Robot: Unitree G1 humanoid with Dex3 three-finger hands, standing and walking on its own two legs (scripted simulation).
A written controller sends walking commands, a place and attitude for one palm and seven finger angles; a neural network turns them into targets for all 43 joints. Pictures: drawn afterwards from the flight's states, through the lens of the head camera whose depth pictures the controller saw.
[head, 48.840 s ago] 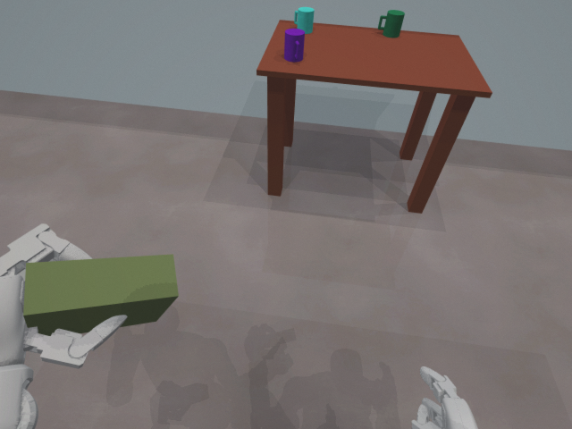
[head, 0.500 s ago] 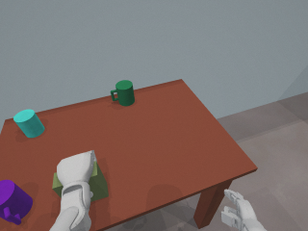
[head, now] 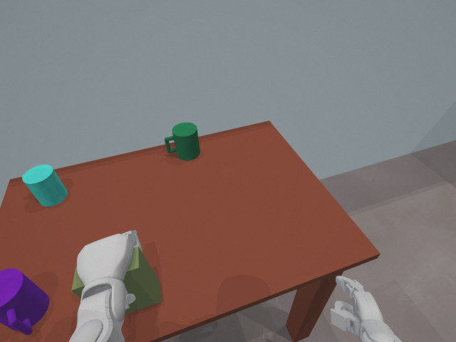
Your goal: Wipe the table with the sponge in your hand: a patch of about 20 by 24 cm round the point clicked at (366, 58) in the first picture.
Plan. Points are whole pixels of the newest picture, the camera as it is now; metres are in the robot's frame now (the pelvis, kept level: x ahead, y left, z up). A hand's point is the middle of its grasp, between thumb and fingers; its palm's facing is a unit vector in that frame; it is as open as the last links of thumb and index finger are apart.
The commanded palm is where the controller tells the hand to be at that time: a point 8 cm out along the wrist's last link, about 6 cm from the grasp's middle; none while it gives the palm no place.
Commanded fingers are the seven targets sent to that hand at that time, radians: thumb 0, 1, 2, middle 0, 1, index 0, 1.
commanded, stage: lift the sponge slowly off the table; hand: left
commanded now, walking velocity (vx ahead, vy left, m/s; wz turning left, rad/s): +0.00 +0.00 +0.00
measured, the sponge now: (125, 290) +0.21 +0.24 -0.05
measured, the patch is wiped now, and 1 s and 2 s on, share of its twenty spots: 1.00 1.00 1.00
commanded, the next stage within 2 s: bring the sponge back beside the body in 1.40 s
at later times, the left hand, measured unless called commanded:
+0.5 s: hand (122, 256) +0.24 +0.24 +0.04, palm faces +0.01 -0.20 -0.98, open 9.2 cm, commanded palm +0.20 +0.23 +0.11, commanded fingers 0.00 0.10 1.30 -1.20 -1.60 -1.20 -1.60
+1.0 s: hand (123, 241) +0.25 +0.23 +0.07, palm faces +0.05 -0.23 -0.97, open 9.2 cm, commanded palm +0.21 +0.23 +0.14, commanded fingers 0.00 0.10 1.30 -1.20 -1.60 -1.20 -1.60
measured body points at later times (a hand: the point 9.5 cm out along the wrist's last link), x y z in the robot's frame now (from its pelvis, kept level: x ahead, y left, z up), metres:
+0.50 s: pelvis +0.00 +0.01 +0.00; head -0.04 -0.02 +0.45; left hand +0.23 +0.24 +0.09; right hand +0.23 -0.20 -0.08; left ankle -0.03 +0.09 -0.74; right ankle +0.02 -0.08 -0.74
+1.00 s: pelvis +0.00 +0.00 +0.01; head -0.03 -0.03 +0.45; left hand +0.24 +0.24 +0.12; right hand +0.24 -0.21 -0.08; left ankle -0.03 +0.09 -0.74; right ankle +0.02 -0.08 -0.74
